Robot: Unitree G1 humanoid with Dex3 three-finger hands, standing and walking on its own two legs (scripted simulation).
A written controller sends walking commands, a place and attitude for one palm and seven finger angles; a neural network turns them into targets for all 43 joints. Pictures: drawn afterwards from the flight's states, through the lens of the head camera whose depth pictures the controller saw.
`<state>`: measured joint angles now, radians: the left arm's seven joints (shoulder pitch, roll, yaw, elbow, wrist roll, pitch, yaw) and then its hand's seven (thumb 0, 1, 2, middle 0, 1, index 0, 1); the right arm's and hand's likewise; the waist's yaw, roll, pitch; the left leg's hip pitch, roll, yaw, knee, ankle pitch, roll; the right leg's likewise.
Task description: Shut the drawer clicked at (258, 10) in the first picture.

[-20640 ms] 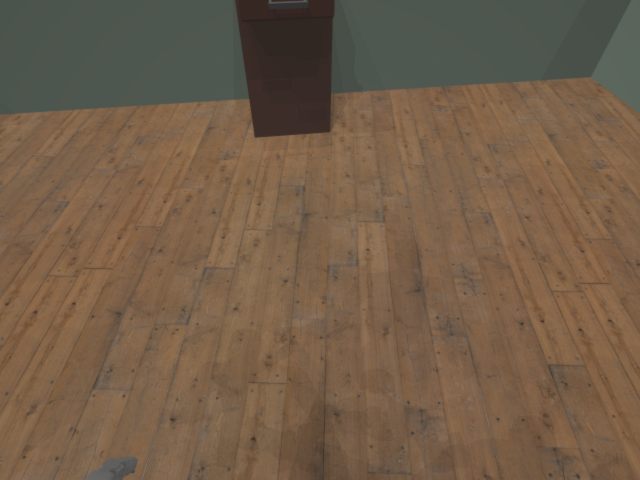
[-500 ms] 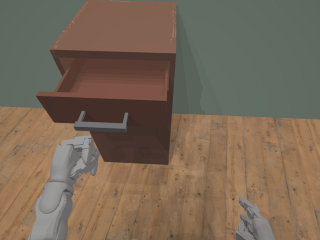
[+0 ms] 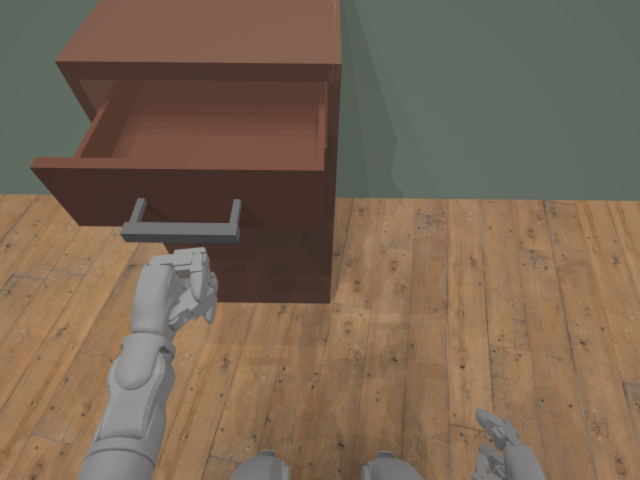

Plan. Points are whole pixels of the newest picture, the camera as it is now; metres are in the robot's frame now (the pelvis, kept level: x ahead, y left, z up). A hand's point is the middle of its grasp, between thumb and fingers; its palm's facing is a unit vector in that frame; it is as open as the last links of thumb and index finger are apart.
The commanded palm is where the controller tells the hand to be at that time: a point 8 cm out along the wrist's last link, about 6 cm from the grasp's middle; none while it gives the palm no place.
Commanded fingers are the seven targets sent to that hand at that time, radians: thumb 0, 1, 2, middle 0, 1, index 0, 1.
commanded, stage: bring the fist close to the handle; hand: left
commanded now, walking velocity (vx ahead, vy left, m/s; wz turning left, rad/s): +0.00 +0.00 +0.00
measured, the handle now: (185, 219) +0.45 +0.21 +0.04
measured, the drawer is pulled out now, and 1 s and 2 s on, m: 0.19 0.19 0.06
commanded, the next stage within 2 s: push the drawer shut in 0.60 s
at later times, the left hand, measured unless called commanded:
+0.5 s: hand (215, 279) +0.36 +0.15 +0.03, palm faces +0.01 -1.00 -0.03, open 3.3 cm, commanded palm +0.33 +0.21 +0.03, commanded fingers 0.00 0.90 0.90 -1.40 -1.60 -1.40 -1.60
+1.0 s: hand (216, 269) +0.37 +0.15 +0.03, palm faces +0.00 -1.00 -0.03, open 3.2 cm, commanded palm +0.36 +0.21 +0.03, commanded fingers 0.00 0.90 0.90 -1.40 -1.60 -1.40 -1.60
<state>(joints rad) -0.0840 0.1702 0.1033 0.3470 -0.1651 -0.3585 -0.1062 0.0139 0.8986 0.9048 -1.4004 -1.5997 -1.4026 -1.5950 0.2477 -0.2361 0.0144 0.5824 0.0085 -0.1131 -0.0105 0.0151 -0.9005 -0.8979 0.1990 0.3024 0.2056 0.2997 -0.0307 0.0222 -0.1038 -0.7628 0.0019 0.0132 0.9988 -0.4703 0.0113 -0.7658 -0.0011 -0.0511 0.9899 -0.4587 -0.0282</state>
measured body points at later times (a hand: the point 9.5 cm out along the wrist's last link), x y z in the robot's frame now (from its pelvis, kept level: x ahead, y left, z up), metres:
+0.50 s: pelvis +0.00 -0.01 -0.02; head +0.08 -0.02 +0.43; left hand +0.35 +0.20 +0.03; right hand +0.11 -0.26 -0.13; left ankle +0.01 +0.11 -0.68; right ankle +0.01 -0.10 -0.68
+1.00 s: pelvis -0.01 +0.00 -0.02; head +0.08 +0.00 +0.42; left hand +0.37 +0.20 +0.03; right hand +0.12 -0.25 -0.13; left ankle +0.01 +0.11 -0.68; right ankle +0.01 -0.10 -0.68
